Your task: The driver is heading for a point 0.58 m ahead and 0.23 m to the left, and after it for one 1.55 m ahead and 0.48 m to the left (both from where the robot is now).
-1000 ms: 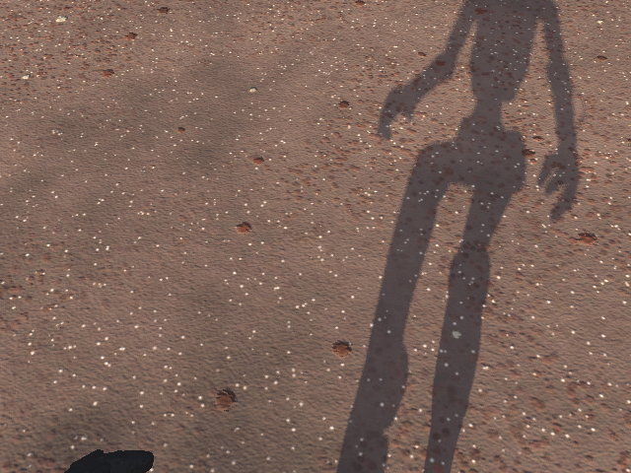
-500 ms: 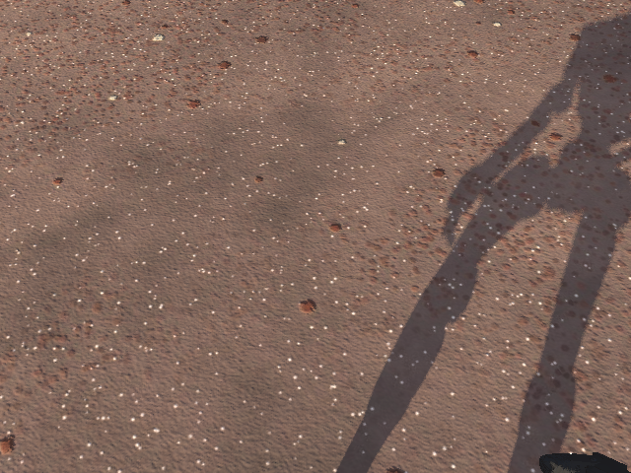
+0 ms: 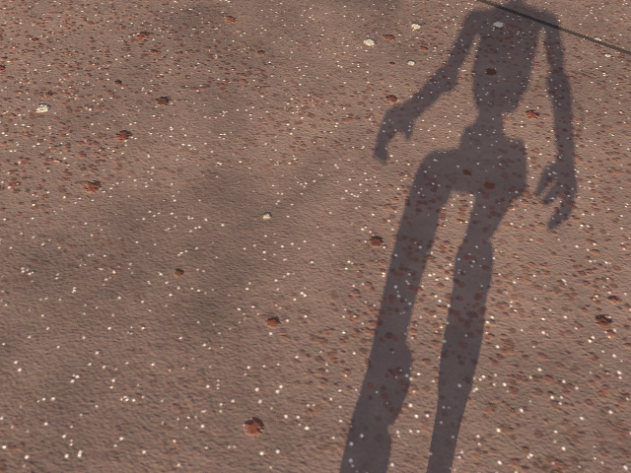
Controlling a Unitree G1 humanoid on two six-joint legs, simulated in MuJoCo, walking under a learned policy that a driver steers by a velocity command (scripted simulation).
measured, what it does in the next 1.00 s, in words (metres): walks ahead, turning left: right foot, then left foot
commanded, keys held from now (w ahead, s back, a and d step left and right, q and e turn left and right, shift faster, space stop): w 0.02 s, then w+q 0.74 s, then q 0.14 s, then no key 0.10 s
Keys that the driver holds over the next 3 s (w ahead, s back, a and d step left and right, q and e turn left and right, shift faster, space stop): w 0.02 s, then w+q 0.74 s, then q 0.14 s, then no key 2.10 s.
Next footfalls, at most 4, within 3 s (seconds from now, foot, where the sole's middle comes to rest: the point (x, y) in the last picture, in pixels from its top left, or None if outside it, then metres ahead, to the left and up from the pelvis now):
0.12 right None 0.25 -0.14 -0.78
0.64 left None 0.49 0.15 -0.78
1.10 right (258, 349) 0.78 0.09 -0.78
1.38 left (181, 441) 0.57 0.26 -0.78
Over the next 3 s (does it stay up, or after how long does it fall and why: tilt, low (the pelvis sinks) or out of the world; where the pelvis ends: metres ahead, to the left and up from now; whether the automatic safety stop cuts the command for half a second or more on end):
stays up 0.64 0.16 -0.01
